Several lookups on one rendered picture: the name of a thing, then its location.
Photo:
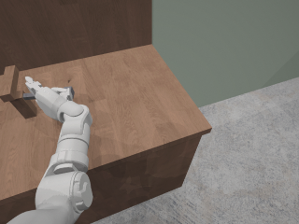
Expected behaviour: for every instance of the robot left forearm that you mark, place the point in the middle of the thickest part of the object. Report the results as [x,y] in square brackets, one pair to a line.
[73,143]

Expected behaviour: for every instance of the robot left hand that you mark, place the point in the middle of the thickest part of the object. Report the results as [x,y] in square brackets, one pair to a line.
[48,99]

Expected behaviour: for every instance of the counter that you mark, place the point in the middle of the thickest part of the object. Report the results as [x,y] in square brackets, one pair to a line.
[146,127]

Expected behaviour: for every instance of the tap lever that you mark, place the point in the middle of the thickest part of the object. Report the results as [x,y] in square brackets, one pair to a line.
[30,96]

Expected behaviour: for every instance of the robot left upper arm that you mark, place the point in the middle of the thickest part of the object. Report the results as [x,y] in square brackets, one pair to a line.
[60,199]

